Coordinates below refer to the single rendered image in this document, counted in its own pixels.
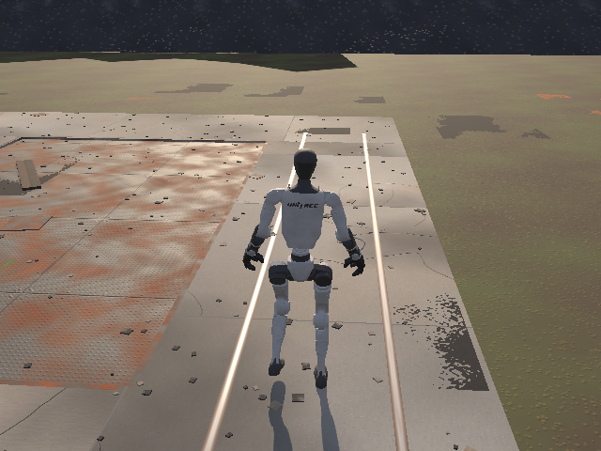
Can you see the humanoid robot head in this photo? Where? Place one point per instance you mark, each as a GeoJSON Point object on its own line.
{"type": "Point", "coordinates": [305, 164]}

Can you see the left robot forearm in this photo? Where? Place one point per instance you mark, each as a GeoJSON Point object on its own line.
{"type": "Point", "coordinates": [254, 243]}

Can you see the left robot hand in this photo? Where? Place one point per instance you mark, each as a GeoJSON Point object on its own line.
{"type": "Point", "coordinates": [246, 260]}

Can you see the right robot hand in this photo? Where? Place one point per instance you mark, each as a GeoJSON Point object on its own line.
{"type": "Point", "coordinates": [359, 263]}

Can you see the right robot upper arm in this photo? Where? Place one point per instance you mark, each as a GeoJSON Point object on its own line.
{"type": "Point", "coordinates": [332, 200]}

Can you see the right robot forearm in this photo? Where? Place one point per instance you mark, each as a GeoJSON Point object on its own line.
{"type": "Point", "coordinates": [352, 247]}

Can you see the left robot shin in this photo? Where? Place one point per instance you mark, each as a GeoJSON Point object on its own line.
{"type": "Point", "coordinates": [278, 333]}

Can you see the left robot upper arm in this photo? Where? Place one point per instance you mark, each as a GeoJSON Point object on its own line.
{"type": "Point", "coordinates": [273, 197]}

